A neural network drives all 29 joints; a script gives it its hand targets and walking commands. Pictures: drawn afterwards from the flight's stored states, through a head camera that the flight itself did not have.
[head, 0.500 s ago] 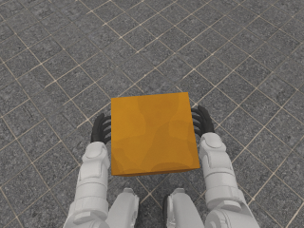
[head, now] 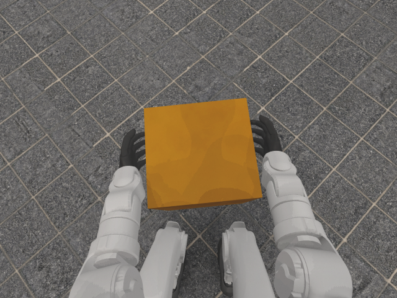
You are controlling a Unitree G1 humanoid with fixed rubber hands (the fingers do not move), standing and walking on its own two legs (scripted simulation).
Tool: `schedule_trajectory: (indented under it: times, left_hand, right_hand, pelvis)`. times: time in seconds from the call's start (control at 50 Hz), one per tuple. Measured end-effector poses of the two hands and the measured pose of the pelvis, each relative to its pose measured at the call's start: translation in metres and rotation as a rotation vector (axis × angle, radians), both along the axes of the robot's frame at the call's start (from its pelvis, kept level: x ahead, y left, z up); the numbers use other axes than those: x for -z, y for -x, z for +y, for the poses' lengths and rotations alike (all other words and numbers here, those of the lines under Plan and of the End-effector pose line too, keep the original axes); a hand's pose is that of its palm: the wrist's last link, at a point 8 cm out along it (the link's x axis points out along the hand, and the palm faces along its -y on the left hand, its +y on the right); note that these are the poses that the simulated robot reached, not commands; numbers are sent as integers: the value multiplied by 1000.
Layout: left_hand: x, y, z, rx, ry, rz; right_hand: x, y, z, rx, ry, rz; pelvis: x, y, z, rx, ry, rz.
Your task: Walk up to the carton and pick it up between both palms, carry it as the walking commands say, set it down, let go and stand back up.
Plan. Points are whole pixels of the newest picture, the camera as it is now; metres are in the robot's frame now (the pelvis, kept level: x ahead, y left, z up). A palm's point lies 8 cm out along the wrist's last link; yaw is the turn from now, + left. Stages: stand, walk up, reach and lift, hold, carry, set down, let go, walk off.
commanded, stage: set down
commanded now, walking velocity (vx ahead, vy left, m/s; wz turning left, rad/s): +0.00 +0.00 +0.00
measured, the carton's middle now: (200, 163) +0.40 +0.02 -0.17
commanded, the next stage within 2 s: none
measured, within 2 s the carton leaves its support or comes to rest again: neither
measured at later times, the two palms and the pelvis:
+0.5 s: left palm (143, 171) +0.38 +0.16 -0.19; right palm (260, 155) +0.44 -0.13 -0.19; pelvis -0.02 +0.00 -0.07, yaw +1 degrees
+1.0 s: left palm (150, 169) +0.41 +0.17 -0.27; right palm (251, 153) +0.47 -0.13 -0.27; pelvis -0.04 -0.01 -0.14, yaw +2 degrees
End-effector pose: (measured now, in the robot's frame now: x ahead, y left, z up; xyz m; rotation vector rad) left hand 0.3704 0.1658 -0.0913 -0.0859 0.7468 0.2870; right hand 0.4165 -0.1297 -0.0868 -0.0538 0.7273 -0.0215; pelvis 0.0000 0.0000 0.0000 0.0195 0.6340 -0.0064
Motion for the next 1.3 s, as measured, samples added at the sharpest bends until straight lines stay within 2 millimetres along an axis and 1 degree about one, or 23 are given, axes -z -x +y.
schedule_trajectory:
  times: [0.12,0.22,0.34,0.46,0.56,0.68,0.74,0.88,1.06,1.14,1.22,1.3]
  left_hand:
    - [25,-3,-5,-1,12,0]
    - [45,-8,-5,17,-9,-5]
    - [65,-13,-4,-2,-4,-17]
    - [91,-12,-4,0,-20,30]
    - [104,-15,-3,-22,-16,6]
    - [114,-29,-1,-19,-35,-17]
    - [124,-34,-3,-17,-33,-2]
    - [156,-36,-4,-19,-27,22]
    - [197,-37,4,-36,-12,29]
    - [215,-42,10,-50,-13,-20]
    - [242,-45,13,-54,-11,-57]
    - [272,-40,12,-53,5,0]
  right_hand:
    - [25,-1,-5,-12,16,-1]
    - [44,-7,-5,-4,8,-7]
    - [65,-14,-4,-21,12,-19]
    - [92,-19,-3,-46,22,24]
    - [106,-25,-2,-48,3,3]
    - [121,-38,0,-53,-3,-20]
    - [132,-42,-2,-52,1,-7]
    - [160,-48,-2,-62,12,17]
    - [200,-54,7,-80,20,25]
    - [217,-61,13,-85,11,-24]
    - [242,-66,16,-81,-5,-60]
    - [272,-60,15,-82,8,-1]
  pelvis:
    - [16,4,1,-7,4,41]
    - [34,11,1,-11,0,53]
    - [54,18,1,-12,-3,65]
    - [69,23,-3,-14,-8,68]
    - [82,26,-5,-11,-16,86]
    - [101,33,-8,-15,-26,86]
    - [109,35,-9,-14,-30,90]
    - [125,34,-11,-13,-33,109]
    - [143,39,-9,-8,-32,78]
    - [151,49,-6,-12,-27,-15]
    - [159,64,-3,-16,-19,-128]
    - [179,69,0,-27,-6,-119]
